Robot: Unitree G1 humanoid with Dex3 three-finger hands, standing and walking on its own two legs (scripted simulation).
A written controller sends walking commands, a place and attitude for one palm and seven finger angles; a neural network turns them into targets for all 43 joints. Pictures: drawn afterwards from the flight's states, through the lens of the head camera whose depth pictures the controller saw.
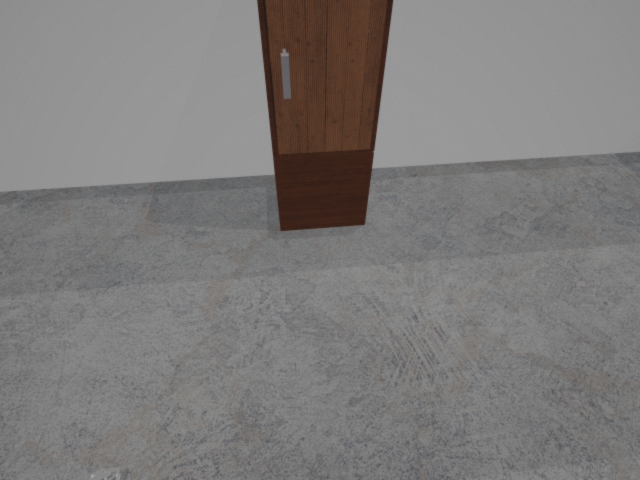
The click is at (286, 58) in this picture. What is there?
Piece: cupboard door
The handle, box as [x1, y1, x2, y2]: [281, 49, 290, 98]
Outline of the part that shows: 282,49 283,52 281,53 283,95 284,98 290,98 288,53 285,52 285,49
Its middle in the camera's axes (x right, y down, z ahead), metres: -0.11 -0.50 +1.17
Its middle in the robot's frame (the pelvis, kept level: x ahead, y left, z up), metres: +1.20 +0.17 -0.04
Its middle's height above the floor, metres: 0.73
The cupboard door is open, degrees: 0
